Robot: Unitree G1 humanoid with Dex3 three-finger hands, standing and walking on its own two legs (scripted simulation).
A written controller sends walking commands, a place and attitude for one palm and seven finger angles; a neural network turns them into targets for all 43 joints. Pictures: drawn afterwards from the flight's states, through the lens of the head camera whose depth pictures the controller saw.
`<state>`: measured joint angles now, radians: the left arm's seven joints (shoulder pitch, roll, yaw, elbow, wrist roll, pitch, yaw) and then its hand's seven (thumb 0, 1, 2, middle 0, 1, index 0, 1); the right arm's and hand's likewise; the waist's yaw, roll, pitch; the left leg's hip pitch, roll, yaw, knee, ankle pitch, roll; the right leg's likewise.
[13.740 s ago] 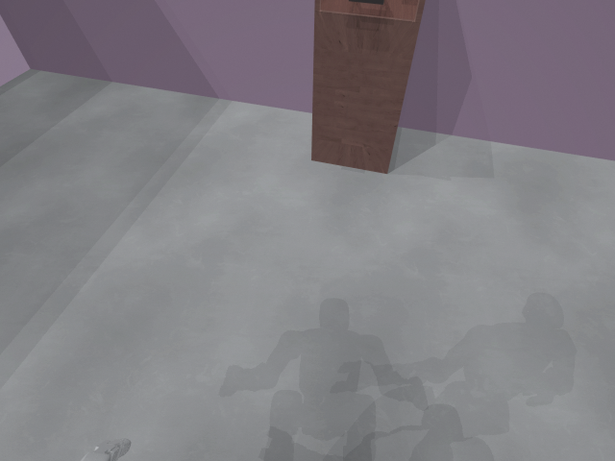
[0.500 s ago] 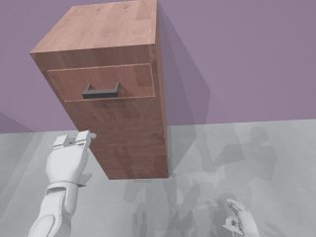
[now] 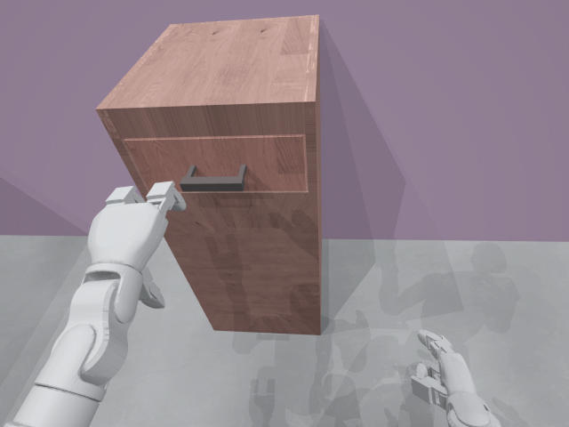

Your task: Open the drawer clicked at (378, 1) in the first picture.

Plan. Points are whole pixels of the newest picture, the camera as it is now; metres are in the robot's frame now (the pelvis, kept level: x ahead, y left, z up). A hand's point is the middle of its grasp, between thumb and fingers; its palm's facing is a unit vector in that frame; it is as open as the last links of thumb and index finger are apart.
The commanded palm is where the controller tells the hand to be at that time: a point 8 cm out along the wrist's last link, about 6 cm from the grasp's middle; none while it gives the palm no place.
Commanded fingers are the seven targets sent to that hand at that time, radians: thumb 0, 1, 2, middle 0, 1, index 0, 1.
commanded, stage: raise the hand with hooked fingers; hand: left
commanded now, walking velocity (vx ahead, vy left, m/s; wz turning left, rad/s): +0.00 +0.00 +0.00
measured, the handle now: (215, 176) +0.54 +0.24 +0.03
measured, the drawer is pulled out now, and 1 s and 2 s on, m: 0.00 0.00 0.00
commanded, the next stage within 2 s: move the hooked fingers above the handle in 0.60 s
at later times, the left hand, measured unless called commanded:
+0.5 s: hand (156, 226) +0.32 +0.23 +0.13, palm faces +0.05 -0.08 -1.00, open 13.9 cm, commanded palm +0.29 +0.24 +0.20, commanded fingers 0.00 -0.50 0.30 -0.30 -1.20 -0.30 -1.20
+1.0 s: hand (164, 223) +0.33 +0.23 +0.13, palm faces +0.07 -0.06 -1.00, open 13.9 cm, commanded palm +0.32 +0.23 +0.19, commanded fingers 0.00 -0.50 0.30 -0.30 -1.20 -0.30 -1.20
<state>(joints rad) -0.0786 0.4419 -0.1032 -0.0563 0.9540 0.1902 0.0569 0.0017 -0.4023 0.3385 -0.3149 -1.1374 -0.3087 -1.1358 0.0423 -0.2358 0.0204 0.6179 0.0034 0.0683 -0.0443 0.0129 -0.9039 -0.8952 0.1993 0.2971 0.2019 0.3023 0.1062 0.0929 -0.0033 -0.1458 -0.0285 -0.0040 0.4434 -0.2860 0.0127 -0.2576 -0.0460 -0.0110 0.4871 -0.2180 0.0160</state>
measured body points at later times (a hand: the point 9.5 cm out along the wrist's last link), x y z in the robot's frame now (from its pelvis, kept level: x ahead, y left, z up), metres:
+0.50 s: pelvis +0.01 +0.00 +0.00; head +0.04 -0.05 +0.45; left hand +0.32 +0.23 +0.19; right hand +0.21 -0.23 -0.11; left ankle -0.03 +0.11 -0.74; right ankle +0.03 -0.13 -0.74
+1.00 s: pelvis +0.00 +0.00 +0.00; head +0.02 -0.04 +0.45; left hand +0.32 +0.23 +0.18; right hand +0.21 -0.22 -0.11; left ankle -0.03 +0.11 -0.74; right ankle +0.03 -0.13 -0.74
